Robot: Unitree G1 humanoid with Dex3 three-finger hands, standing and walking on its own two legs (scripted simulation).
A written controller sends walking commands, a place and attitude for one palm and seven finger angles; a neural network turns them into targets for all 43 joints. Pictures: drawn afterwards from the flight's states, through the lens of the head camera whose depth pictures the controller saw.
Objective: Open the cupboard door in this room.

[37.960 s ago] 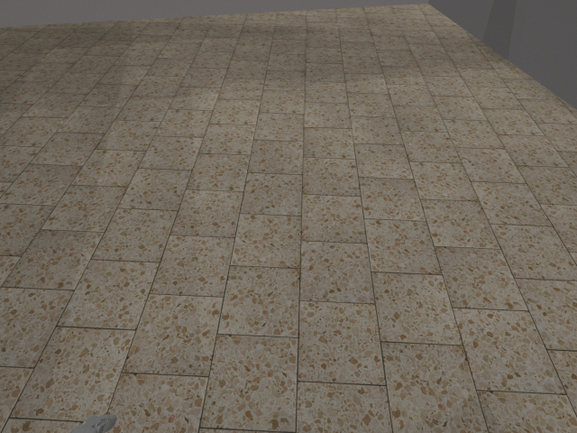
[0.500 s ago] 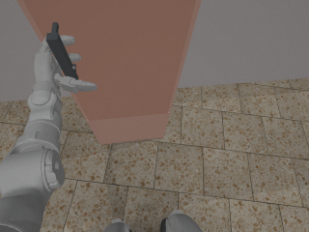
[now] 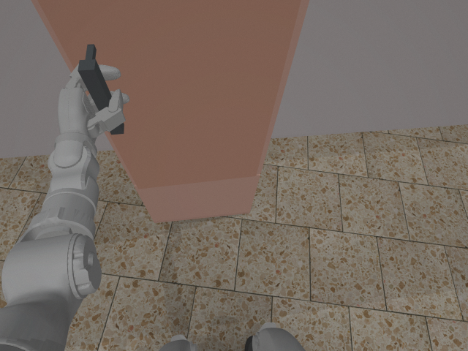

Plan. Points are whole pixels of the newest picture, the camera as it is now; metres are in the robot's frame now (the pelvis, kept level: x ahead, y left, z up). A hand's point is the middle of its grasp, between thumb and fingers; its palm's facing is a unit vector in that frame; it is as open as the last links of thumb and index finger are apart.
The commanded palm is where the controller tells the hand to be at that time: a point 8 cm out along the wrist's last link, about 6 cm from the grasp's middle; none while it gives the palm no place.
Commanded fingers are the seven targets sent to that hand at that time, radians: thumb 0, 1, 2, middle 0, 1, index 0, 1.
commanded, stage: close the thumb around the handle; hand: left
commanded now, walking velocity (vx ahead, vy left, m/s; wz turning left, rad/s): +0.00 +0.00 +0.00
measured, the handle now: (105, 92) +0.55 +0.19 +0.08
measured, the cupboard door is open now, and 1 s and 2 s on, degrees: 1 38 43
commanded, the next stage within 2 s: pull the door open along its arc in 0.08 s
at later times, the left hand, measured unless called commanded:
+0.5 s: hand (119, 125) +0.47 +0.16 +0.08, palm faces +0.04 -1.00 +0.00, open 5.8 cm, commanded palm +0.41 +0.20 +0.08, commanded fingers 0.00 0.90 0.90 -0.40 -1.35 -0.40 -1.35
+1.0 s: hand (186, 204) +0.32 +0.05 +0.09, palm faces +0.36 -0.93 -0.02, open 6.0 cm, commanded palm +0.24 +0.08 +0.08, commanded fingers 0.00 0.90 0.90 -0.40 -1.35 -0.40 -1.35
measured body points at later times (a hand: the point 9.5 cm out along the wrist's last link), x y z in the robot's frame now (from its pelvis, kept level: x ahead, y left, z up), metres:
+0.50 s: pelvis +0.00 +0.00 +0.01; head +0.10 +0.00 +0.45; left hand +0.46 +0.21 +0.09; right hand +0.01 -0.26 -0.11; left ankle -0.02 +0.09 -0.69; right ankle +0.00 -0.11 -0.69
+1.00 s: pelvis +0.01 -0.02 +0.02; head +0.04 -0.03 +0.46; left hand +0.30 +0.10 +0.09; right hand +0.21 -0.21 -0.08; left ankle -0.02 +0.09 -0.69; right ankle +0.00 -0.11 -0.69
